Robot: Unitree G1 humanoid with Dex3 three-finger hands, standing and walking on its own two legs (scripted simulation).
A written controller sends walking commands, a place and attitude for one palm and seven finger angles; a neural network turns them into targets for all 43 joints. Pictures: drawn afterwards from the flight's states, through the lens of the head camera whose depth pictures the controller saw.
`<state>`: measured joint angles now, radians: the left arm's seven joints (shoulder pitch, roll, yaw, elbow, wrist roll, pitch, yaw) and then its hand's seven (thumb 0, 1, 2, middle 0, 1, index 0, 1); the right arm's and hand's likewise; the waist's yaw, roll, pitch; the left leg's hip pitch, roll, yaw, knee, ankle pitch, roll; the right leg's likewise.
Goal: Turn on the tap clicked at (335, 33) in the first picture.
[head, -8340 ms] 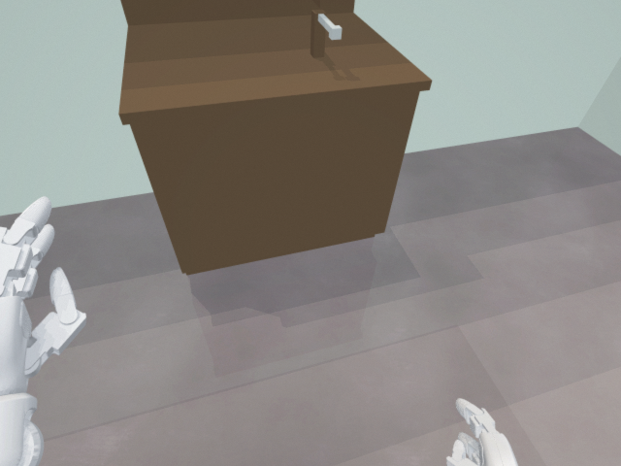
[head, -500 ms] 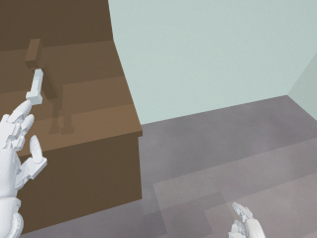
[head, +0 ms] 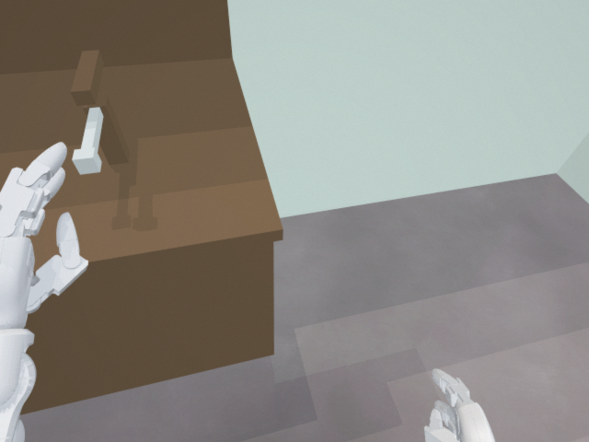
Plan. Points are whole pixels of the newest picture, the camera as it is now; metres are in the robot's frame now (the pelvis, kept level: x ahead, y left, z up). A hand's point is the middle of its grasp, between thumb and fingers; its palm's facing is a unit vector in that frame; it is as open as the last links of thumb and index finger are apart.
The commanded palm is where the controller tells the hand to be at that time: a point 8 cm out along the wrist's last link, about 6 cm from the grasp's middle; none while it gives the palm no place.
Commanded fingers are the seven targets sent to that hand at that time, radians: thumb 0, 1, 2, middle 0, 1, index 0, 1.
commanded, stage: turn the palm inward beside the body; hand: left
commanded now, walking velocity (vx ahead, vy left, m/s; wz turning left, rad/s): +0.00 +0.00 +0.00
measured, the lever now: (87, 161) +0.44 +0.37 +0.12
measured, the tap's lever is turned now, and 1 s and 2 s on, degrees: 0 0 0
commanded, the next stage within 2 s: none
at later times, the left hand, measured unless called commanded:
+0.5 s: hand (89, 302) +0.20 +0.22 +0.17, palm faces +0.52 -0.81 -0.26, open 7.4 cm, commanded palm +0.15 +0.25 +0.17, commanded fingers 0.00 0.90 0.90 -0.20 -0.30 -0.20 -0.30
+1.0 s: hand (130, 310) +0.20 +0.19 +0.15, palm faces +0.48 -0.85 -0.20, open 7.4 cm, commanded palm +0.15 +0.23 +0.17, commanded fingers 0.00 0.90 0.90 -0.20 -0.30 -0.20 -0.30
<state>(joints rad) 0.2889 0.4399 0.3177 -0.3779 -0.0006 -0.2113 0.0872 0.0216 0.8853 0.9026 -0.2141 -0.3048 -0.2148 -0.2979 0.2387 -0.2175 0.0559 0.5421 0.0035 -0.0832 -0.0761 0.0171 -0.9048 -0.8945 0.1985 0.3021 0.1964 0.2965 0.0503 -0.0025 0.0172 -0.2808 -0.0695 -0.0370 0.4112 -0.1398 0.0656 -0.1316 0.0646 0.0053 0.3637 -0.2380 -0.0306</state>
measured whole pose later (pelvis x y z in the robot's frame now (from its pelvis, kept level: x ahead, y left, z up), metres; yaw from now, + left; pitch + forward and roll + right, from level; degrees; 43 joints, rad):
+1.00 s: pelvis +0.01 -0.07 -0.02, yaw +0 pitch -1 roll +1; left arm 0.41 0.27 0.36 -0.42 -0.22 0.07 0.08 0.02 0.89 0.90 -0.21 -0.30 -0.21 -0.30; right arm 0.18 -0.27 0.04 0.70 0.02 -0.19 -0.10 0.02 -0.90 -0.89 0.20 0.30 0.20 0.30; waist 0.08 0.04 -0.08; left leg -0.32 -0.03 -0.06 0.61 -0.28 -0.02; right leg -0.19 0.11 -0.05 0.61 -0.40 -0.10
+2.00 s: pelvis -0.02 -0.02 -0.01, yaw +0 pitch -6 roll -1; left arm 0.38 0.21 0.26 -0.54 -0.22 0.30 0.18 0.02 0.90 0.90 -0.20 -0.30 -0.21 -0.30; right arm 0.10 -0.20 0.11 0.72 0.01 -0.19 -0.11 0.02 -0.90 -0.89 0.20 0.30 0.20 0.30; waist 0.10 0.06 -0.04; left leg -0.22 -0.06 -0.04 0.51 -0.18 0.04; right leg -0.08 0.07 -0.04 0.50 -0.31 -0.06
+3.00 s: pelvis +0.00 -0.05 -0.01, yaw +0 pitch -1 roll +1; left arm 0.12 0.33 0.50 -0.05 -0.26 0.18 0.07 0.02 0.90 0.90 -0.20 -0.28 -0.20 -0.27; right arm 0.17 -0.26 0.05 0.74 0.04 -0.17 -0.14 0.02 -0.90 -0.89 0.20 0.30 0.20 0.30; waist 0.07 0.04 -0.07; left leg -0.29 -0.04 -0.05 0.54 -0.23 0.00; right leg -0.16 0.10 -0.04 0.53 -0.34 -0.10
